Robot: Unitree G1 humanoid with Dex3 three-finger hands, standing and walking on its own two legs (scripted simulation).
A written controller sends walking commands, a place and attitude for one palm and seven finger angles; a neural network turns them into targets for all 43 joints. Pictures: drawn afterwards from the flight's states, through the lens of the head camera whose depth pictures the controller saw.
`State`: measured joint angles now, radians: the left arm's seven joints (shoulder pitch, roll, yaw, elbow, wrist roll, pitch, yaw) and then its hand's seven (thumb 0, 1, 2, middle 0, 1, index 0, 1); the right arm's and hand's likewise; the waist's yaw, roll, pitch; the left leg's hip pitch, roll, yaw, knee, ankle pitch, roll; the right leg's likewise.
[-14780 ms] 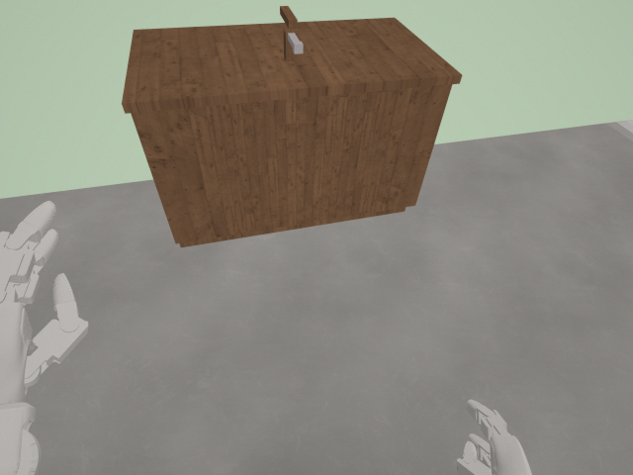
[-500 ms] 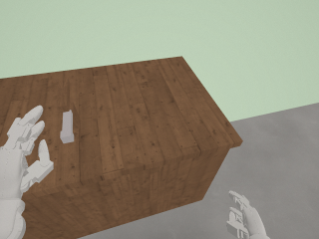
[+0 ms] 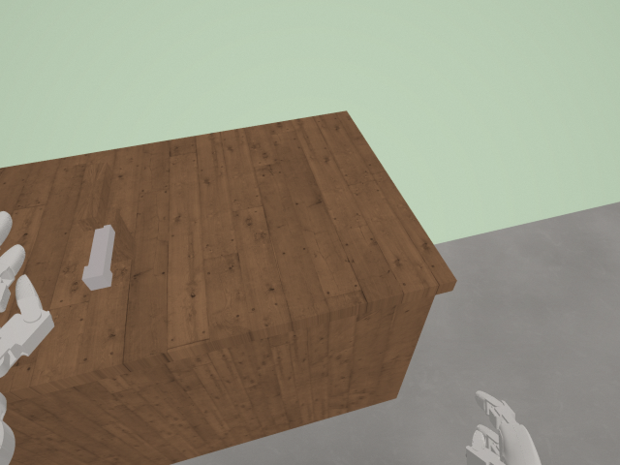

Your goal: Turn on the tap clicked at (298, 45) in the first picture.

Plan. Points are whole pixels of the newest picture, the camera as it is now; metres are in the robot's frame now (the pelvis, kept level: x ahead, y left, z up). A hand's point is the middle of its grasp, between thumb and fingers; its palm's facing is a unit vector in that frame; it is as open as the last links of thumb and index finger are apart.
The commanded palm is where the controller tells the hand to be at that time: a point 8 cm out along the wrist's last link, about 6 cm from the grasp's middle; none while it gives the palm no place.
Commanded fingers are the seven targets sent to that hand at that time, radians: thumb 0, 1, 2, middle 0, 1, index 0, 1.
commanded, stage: turn the palm inward beside the body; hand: left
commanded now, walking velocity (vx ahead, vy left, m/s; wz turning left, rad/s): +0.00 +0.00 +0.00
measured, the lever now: (97, 276) +0.34 +0.35 +0.04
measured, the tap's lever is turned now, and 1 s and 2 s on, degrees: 0 0 0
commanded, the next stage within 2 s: reach beside the lever's end, fingers flat in 1.32 s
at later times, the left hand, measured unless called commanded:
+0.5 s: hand (55, 366) +0.17 +0.26 +0.14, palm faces +0.47 -0.86 -0.19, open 7.4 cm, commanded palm +0.12 +0.30 +0.16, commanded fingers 0.00 0.90 0.90 -0.20 -0.30 -0.20 -0.30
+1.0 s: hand (35, 378) +0.16 +0.27 +0.14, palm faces +0.51 -0.85 -0.13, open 7.4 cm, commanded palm +0.10 +0.31 +0.15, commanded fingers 0.00 0.90 0.90 -0.20 -0.30 -0.20 -0.30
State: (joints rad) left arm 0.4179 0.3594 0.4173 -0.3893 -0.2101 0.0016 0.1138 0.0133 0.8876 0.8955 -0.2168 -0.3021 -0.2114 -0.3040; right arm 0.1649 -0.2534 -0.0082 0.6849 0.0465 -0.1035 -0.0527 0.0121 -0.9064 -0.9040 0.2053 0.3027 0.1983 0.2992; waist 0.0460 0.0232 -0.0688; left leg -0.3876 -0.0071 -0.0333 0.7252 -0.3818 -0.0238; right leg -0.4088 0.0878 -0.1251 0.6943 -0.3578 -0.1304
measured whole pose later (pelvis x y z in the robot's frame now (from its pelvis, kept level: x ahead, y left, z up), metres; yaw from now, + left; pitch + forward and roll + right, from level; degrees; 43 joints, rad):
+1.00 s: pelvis -0.02 +0.04 +0.00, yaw +2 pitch +1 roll +0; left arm 0.53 0.21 0.20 -0.49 -0.21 0.06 0.21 0.02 0.90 0.90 -0.21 -0.30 -0.20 -0.30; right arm 0.17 -0.24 0.05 0.66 0.04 -0.21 -0.08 0.01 -0.90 -0.90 0.21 0.30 0.20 0.30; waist 0.07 0.05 -0.07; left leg -0.35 -0.05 -0.04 0.70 -0.36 0.02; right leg -0.36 0.04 -0.14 0.67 -0.33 -0.10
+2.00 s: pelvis -0.02 +0.03 +0.01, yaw +1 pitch +2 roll +0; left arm 0.31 0.23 0.30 -0.15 -0.23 -0.01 0.20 0.02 0.89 0.90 -0.21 -0.29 -0.20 -0.30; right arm 0.15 -0.24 0.02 0.71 0.03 -0.15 -0.09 0.01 -0.91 -0.90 0.21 0.30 0.20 0.30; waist 0.04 0.04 -0.04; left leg -0.36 -0.03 -0.03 0.67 -0.34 0.01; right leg -0.37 0.06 -0.13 0.63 -0.30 -0.11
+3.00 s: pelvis -0.02 +0.06 -0.01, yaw +0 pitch +9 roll -1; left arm -0.04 0.29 0.40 0.37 -0.18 -0.26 0.14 0.02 0.90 0.90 -0.16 -0.17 -0.16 -0.18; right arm 0.21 -0.26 0.01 0.70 0.01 -0.10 -0.07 0.01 -0.91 -0.90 0.21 0.30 0.20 0.30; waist 0.01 0.03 -0.08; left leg -0.57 -0.05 -0.01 0.80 -0.39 0.05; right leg -0.58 0.04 -0.11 0.76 -0.34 -0.08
